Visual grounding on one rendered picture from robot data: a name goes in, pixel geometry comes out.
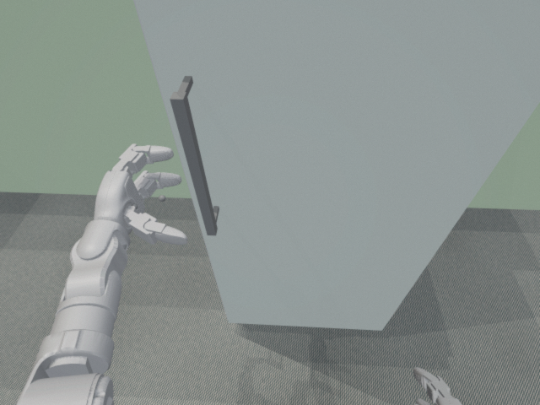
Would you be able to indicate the fridge door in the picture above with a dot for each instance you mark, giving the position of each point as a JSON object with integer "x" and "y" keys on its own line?
{"x": 341, "y": 139}

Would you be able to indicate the robot right hand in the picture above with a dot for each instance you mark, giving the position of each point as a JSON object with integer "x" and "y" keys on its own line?
{"x": 437, "y": 390}

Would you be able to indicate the left robot forearm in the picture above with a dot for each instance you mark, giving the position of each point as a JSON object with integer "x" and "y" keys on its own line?
{"x": 80, "y": 340}

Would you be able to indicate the handle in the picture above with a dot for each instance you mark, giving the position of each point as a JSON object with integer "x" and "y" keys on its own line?
{"x": 183, "y": 118}

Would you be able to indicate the left robot upper arm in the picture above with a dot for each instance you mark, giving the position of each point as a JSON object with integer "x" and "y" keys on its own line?
{"x": 88, "y": 389}

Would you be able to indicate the robot left hand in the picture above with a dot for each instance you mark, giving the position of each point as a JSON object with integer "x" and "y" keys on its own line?
{"x": 117, "y": 193}

